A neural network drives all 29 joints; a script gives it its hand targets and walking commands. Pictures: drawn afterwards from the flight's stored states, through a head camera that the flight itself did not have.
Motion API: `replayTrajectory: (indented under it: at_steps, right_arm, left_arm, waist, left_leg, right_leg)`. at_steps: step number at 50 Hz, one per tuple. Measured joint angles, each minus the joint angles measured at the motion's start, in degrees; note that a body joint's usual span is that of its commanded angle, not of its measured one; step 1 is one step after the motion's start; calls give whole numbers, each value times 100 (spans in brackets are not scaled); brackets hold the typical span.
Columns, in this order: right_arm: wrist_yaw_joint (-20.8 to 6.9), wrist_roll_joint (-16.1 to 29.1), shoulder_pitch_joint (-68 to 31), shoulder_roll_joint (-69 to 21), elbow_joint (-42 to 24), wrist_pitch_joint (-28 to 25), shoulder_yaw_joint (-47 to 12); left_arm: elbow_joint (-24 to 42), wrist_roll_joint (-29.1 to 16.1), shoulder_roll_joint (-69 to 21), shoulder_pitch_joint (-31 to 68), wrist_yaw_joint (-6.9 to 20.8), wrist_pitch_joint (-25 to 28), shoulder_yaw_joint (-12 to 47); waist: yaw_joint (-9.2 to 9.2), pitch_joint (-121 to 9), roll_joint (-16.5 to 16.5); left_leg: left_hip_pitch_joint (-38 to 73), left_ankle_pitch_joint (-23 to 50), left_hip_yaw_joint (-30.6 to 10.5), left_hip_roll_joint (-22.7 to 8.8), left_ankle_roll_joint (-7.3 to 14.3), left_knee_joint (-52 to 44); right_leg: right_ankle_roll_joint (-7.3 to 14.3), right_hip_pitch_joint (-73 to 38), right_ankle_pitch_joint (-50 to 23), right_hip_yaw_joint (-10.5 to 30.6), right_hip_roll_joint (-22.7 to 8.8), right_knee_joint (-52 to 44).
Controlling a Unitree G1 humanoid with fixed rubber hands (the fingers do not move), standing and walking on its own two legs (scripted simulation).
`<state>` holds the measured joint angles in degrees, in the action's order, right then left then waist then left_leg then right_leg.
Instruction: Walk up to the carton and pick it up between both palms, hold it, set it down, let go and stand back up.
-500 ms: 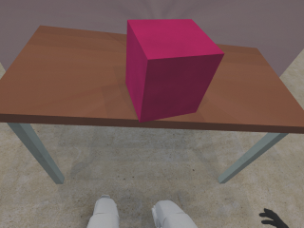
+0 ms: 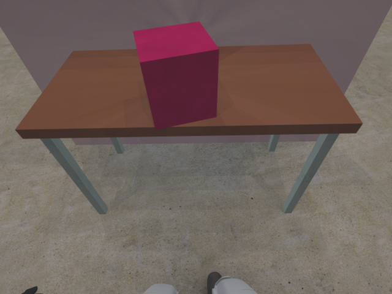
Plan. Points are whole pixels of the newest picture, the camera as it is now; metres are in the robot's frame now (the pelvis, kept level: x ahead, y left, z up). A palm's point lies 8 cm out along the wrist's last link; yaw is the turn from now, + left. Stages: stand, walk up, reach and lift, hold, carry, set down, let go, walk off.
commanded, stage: walk up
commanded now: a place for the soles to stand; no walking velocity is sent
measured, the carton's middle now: (177, 76) +0.72 +0.07 +0.06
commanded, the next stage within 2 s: none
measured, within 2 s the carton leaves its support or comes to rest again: neither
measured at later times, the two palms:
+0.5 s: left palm out of the picture -0.18 +0.31 -0.05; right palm out of the picture -0.13 -0.38 -0.14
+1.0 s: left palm out of the picture -0.09 +0.39 -0.11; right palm out of the picture -0.11 -0.30 -0.10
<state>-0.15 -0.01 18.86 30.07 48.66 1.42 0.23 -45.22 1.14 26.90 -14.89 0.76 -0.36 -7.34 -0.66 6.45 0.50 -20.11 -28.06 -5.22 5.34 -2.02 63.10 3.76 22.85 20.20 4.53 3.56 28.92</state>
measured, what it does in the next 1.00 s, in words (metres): goes down, backwards: left foot, then right foot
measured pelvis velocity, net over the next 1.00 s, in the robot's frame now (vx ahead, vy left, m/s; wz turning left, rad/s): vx -0.16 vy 0.05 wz -0.06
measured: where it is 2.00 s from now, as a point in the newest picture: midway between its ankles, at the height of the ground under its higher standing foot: outside the picture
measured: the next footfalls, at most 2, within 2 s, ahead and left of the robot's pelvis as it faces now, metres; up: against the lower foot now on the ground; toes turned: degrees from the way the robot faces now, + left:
left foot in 0.10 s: +0.01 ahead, +0.09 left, -0.01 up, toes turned -1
right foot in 0.42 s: -0.21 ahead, -0.18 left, -0.04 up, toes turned -3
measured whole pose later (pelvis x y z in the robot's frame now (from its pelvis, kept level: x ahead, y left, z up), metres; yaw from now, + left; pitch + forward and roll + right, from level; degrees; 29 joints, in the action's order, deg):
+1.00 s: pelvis -0.16 +0.05 -0.03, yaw -4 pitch -4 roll -2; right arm -4.7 0.0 16.7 29.5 47.8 -1.8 0.4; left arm -45.3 0.4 26.7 -20.1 -0.3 4.0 -7.2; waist -0.4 3.0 -0.9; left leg -24.3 -16.7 0.5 1.6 2.7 44.7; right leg 0.8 14.2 27.7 4.5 -4.5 53.8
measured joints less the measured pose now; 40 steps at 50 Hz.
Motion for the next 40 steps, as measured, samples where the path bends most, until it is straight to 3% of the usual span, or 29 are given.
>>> replayTrajectory:
  at_steps: [2, 4, 5, 7, 11, 14, 16, 17, 20, 21, 22, 24, 26, 28, 32, 40]
  right_arm:
    - [-32, 0, 40, 1, -1, 15, 1]
    - [-37, 0, 122, -1, 2, 42, 13]
    - [-38, 0, 149, -41, 6, 64, 16]
    - [-38, 0, 193, -179, 11, 97, 20]
    - [-38, 0, 334, -339, 79, 117, 21]
    - [-23, 0, -52, -346, 31, -16, 21]
    - [-23, 0, -426, -353, -114, -142, 18]
    - [-24, -1, -594, -347, -199, -184, 17]
    - [-26, -1, -926, -314, -338, -218, 15]
    - [-27, -1, -981, -288, -345, -190, 18]
    - [-27, -2, -1000, -176, -323, -113, 23]
    - [-46, -1, -818, -113, -208, 62, 18]
    - [-126, 0, -589, -225, -166, 232, 14]
    - [-218, 0, -513, -300, -127, 257, 16]
    - [-359, -1, -428, -120, -126, 136, 18]
    - [-466, 0, -383, 61, -111, 66, 17]
  left_arm:
    - [0, 0, 3, 27, 0, -11, 1]
    - [0, 0, -24, 119, 0, -41, 2]
    - [-3, 17, -37, 193, -13, -79, -1]
    - [-15, 23, -147, 167, -35, -215, 1]
    - [-3, 1, -524, 141, 16, -270, 3]
    - [3, -62, -540, -112, 127, -219, 0]
    - [6, -73, -340, -273, 164, -171, -3]
    - [10, -73, -209, -333, 170, -154, -4]
    - [16, -74, 235, -533, 158, -20, -7]
    - [6, -74, 354, -569, 107, 41, -14]
    - [-3, -74, 241, -556, 46, 61, -11]
    - [-8, -74, -41, -696, -16, 99, -11]
    - [-9, -74, -242, -1096, -49, 99, -10]
    - [-10, -74, -318, -1373, -53, 98, -11]
    - [1, -74, -312, -1101, -99, 290, -12]
    - [-6, -73, -231, -905, -102, 451, -12]
  waist:
    - [14, -10, -4]
    - [78, -19, -77]
    - [105, 10, -78]
    - [114, -51, 84]
    - [139, -568, -167]
    - [127, -899, -442]
    - [114, -871, -491]
    - [92, -789, -485]
    - [-47, -544, -354]
    - [-113, -418, -315]
    - [-121, -198, -596]
    - [-122, -86, -980]
    - [-118, -324, -950]
    - [-114, -549, -711]
    - [-48, -571, -440]
    - [-44, -547, -524]
  left_leg:
    - [549, -96, 262, -6, 0, -1078]
    - [1121, -100, 555, -5, 8, -2092]
    - [1279, 316, 632, 2, 193, -2414]
    - [1362, 848, 922, 29, 501, -2405]
    - [1383, 539, 974, -228, 560, -2669]
    - [1142, 534, 985, -418, 559, -3375]
    - [789, 462, 991, -484, 559, -3638]
    - [597, 456, 993, -510, 559, -3693]
    - [-72, 895, 1004, -552, 575, -3523]
    - [-342, 977, 984, -590, 576, -3198]
    - [-533, 864, 774, -753, 579, -2712]
    - [-872, 635, 368, -696, 578, -1447]
    - [-1023, 620, 336, -417, 576, -573]
    - [-1032, 710, 327, -221, 561, -71]
    - [-1041, 1173, 322, -216, 560, 48]
    - [-1042, 1244, 311, -219, 545, -98]
  right_leg:
    - [-12, 1, -484, -27, -14, -19]
    - [-171, 2, -1070, -171, 7, -18]
    - [-305, 29, -1148, -230, 30, 84]
    - [-380, 481, -366, -52, 173, 1639]
    - [-659, 1071, -321, -27, 592, 5353]
    - [-731, 773, -358, -11, 337, 6276]
    - [-722, 349, -268, 0, 12, 5782]
    - [-674, 23, -173, 1, -172, 5038]
    - [-481, -1173, 410, 62, -681, 1559]
    - [-580, -1520, 510, 81, -760, 610]
    - [-628, -1584, 569, -46, -525, 547]
    - [-513, -1601, 445, -256, -189, 754]
    - [-423, -1600, 486, -261, -183, 807]
    - [-339, -1594, 602, -127, -308, 704]
    - [-288, -1591, 278, -135, -546, 410]
    - [-377, -1589, 191, -198, -621, 388]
